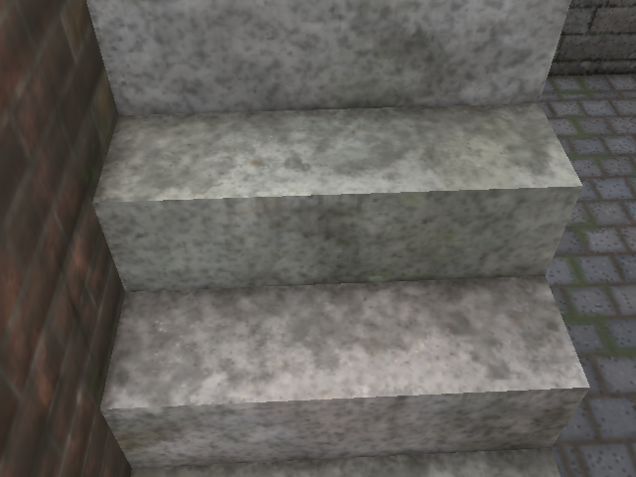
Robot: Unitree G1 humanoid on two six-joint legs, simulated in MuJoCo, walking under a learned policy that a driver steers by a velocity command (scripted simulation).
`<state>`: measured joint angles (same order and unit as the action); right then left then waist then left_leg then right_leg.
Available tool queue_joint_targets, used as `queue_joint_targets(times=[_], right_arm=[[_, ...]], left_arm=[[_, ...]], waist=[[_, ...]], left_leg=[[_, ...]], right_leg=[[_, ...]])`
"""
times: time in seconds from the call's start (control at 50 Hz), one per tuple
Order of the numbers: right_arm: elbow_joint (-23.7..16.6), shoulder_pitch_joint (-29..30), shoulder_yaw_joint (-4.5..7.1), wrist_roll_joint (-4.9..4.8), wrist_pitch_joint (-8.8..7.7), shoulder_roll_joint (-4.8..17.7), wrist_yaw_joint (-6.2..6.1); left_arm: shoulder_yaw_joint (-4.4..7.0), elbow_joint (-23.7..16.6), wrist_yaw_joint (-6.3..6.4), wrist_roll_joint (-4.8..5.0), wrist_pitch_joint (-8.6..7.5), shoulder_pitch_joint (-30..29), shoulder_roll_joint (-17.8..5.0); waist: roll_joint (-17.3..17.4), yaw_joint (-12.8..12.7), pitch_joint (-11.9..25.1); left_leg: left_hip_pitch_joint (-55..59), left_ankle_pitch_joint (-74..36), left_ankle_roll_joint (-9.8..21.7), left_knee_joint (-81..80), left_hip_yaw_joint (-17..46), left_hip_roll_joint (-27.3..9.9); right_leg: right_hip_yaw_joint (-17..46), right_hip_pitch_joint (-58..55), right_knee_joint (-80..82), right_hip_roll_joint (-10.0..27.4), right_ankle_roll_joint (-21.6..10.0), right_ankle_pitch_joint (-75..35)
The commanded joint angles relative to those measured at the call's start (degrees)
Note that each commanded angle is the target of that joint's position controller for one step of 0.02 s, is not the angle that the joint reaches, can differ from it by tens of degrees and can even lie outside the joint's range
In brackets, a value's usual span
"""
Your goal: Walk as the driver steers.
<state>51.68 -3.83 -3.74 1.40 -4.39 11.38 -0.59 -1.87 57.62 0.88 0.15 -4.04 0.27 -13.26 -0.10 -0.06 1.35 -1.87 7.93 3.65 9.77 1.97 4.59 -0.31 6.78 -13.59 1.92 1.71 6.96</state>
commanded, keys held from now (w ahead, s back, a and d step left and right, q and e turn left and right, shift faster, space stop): w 0.34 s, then no key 0.66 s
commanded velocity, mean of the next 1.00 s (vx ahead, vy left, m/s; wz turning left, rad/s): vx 0.28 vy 0.00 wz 0.00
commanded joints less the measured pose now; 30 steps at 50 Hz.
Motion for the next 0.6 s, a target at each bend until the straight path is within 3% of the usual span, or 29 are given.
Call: queue_joint_targets(times=[0.02,0.36,0.6], right_arm=[[-3.9,4.22,1.08,-0.03,-0.85,5.0,-0.13],[-3.48,3.5,1.27,-0.08,-0.72,5.3,-0.13],[-1.81,-0.05,1.99,-0.4,0.52,5.56,-0.72]], left_arm=[[1.12,-3.62,0.14,0.02,-0.8,-5.07,-6.04],[1.27,-3.14,0.08,-0.09,-0.71,-4.37,-6.38],[1.93,-0.33,-0.04,-0.6,0.26,-0.84,-6.97]], waist=[[0.53,-0.01,4.33],[0.52,-0.08,4.02],[0.38,-0.27,2.02]], left_leg=[[0.05,-11.53,-2.58,-0.41,6.47,-10.6],[-0.02,-12.38,-2.56,0.05,6.13,-10.55],[-2.45,-10.63,-2.13,2.78,5.55,-10.26]], right_leg=[[4.87,-2.3,0.07,6.59,-1.01,-10.19],[4.81,-2.35,-0.45,6.54,-1.03,-10.63],[4.58,-1.54,-3.46,6.12,-1.08,-8.65]])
